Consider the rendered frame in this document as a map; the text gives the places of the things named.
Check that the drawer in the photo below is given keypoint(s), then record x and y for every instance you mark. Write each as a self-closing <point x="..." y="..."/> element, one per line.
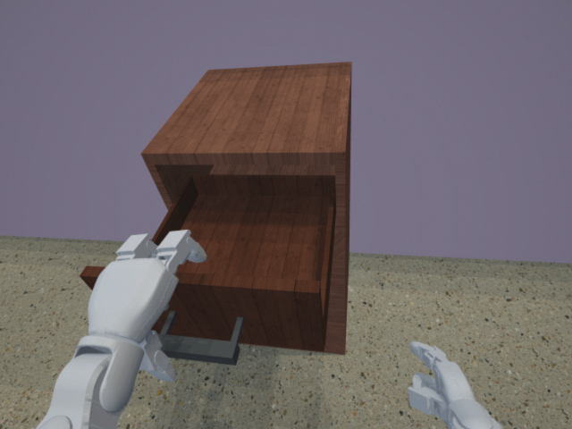
<point x="269" y="243"/>

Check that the robot left hand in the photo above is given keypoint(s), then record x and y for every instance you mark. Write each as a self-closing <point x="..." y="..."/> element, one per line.
<point x="133" y="291"/>

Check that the robot right hand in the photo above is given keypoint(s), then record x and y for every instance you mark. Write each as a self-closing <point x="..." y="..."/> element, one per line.
<point x="430" y="396"/>

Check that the robot left forearm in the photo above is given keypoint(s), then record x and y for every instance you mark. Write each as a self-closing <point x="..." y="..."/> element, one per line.
<point x="96" y="385"/>

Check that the handle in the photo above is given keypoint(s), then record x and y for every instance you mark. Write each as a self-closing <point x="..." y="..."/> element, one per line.
<point x="199" y="349"/>

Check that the robot right forearm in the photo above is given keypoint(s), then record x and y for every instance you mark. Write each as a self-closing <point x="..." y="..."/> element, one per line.
<point x="469" y="414"/>

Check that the cabinet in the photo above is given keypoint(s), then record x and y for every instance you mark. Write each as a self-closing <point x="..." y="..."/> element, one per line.
<point x="273" y="120"/>

